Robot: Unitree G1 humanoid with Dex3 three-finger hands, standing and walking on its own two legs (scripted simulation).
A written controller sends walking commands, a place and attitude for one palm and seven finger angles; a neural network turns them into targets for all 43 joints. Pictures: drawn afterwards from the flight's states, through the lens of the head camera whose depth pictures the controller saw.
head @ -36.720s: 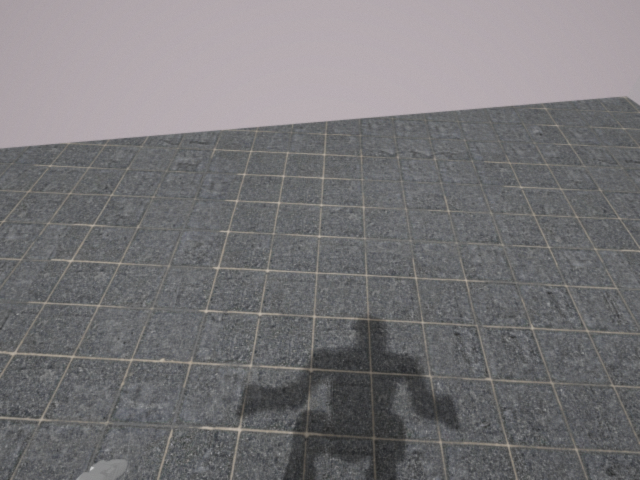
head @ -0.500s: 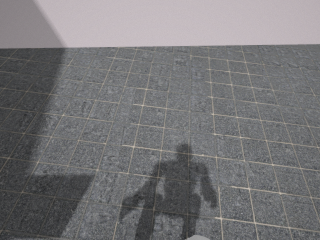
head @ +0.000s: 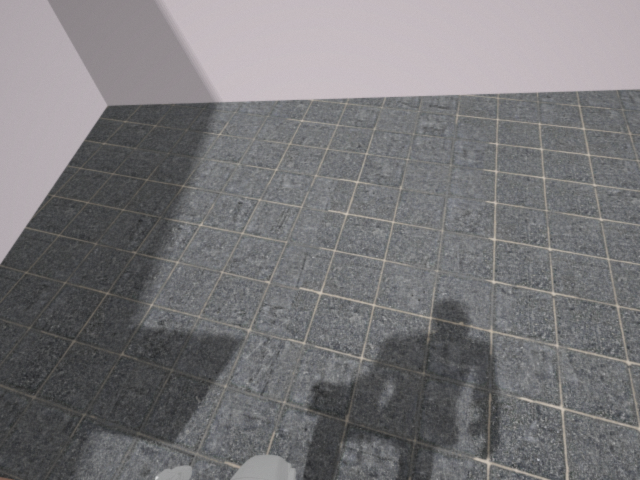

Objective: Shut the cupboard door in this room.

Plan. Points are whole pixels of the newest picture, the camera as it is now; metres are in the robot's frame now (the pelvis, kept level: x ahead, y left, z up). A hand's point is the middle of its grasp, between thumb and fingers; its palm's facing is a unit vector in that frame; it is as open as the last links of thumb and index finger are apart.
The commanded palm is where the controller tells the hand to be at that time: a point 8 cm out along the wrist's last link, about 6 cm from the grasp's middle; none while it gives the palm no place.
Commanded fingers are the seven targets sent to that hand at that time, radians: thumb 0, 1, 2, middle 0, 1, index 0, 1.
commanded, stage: turn or walk to find it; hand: left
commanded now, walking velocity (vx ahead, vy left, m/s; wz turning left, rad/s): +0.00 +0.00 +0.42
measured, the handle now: out of the picture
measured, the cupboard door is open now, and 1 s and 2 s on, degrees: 84 84 84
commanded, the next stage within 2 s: none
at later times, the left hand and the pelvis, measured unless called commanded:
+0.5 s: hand out of the picture -0.01 +0.27 -0.17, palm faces +0.26 -0.93 -0.24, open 7.4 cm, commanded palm none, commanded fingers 0.00 0.90 0.90 -0.20 -0.30 -0.20 -0.30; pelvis -0.01 +0.05 +0.00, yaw +12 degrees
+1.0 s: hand out of the picture -0.02 +0.20 -0.16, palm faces +0.42 -0.87 -0.25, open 7.4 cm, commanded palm none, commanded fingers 0.00 0.90 0.90 -0.20 -0.30 -0.20 -0.30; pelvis +0.00 +0.00 +0.00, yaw +25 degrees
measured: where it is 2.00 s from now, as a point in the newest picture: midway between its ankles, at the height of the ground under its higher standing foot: outside the picture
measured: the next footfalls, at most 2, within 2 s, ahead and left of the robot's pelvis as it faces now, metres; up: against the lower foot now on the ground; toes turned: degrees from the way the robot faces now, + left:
left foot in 0.26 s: +0.00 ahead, +0.15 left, +0.00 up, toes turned +12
right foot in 0.70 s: +0.07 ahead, -0.08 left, +0.00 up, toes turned +12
